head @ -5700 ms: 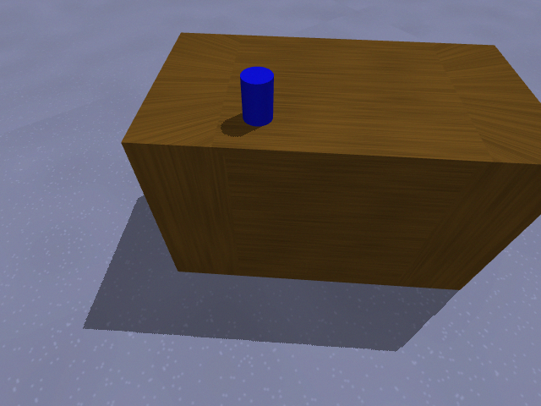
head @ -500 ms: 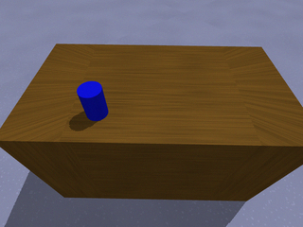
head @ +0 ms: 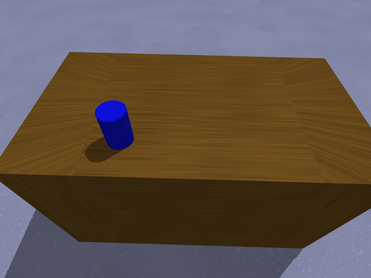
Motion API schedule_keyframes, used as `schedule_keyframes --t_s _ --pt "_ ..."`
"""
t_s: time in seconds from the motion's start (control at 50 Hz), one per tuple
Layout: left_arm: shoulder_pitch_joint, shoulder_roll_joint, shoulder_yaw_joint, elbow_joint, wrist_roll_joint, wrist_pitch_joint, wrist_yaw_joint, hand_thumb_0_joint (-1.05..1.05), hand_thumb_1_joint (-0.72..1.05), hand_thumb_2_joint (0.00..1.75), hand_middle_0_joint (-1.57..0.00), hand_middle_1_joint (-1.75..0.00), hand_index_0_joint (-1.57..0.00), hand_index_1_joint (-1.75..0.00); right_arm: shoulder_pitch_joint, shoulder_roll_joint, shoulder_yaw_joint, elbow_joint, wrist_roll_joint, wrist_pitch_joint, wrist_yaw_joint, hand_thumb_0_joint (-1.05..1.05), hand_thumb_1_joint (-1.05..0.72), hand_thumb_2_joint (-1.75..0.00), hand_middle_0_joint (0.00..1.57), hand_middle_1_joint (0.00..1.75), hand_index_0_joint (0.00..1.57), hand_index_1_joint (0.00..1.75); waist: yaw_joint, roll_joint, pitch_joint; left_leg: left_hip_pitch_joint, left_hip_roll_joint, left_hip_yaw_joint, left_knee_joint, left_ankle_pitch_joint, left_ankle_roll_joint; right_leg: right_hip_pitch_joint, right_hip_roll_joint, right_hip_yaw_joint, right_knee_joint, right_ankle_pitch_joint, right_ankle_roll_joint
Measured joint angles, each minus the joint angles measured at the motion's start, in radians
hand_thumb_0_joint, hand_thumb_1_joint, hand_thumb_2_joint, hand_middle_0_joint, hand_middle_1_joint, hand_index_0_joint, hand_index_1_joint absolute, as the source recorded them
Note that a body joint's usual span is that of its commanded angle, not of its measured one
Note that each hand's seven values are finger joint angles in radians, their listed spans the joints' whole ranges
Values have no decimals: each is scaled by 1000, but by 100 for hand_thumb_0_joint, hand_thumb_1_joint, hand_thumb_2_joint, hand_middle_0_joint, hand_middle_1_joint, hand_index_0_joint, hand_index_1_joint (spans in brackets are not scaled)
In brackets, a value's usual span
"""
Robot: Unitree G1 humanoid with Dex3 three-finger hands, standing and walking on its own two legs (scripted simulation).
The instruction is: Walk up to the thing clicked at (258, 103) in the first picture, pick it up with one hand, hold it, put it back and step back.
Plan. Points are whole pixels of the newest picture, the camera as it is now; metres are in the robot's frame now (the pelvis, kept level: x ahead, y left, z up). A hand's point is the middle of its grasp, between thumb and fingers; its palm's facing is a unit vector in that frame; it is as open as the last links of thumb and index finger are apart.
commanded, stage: stand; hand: left
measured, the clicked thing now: (115, 126) +0.51 +0.22 -0.02
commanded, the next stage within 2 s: rise first in 0.64 s
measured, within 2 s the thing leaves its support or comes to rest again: neither
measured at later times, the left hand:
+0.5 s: hand out of the picture +0.07 +0.26 -0.16, palm faces -0.02 -0.94 -0.34, open 7.4 cm
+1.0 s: hand (84, 262) +0.17 +0.25 -0.12, palm faces +0.21 -0.93 -0.31, open 11.4 cm
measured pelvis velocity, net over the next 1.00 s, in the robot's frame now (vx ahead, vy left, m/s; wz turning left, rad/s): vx -0.01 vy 0.00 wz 0.02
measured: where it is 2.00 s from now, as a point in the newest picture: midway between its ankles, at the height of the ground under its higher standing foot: outside the picture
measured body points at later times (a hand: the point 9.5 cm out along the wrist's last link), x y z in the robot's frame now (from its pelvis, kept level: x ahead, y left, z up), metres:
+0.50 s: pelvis +0.00 +0.00 +0.00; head +0.01 +0.00 +0.45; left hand +0.07 +0.30 -0.13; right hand +0.08 -0.30 -0.13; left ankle -0.01 +0.12 -0.75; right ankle +0.00 -0.13 -0.75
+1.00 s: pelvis -0.01 +0.00 -0.01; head +0.02 +0.00 +0.44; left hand +0.15 +0.29 -0.10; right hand +0.16 -0.28 -0.11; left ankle -0.01 +0.12 -0.75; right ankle +0.00 -0.13 -0.75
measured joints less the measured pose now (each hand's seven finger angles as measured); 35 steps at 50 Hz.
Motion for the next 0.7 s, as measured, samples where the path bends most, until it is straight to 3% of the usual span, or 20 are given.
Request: schedule_keyframes --t_s 0.7 --pt "13 -2 2 -2 1 5 0 1 90 90 -21 -30 -21 -30 11 1 -1 -4 -2 -1 -2 0 -90 -90 21 30 21 30 4 2 -3 4 -7 -6 -6 5 2 2 -7 -7 4 -4 1"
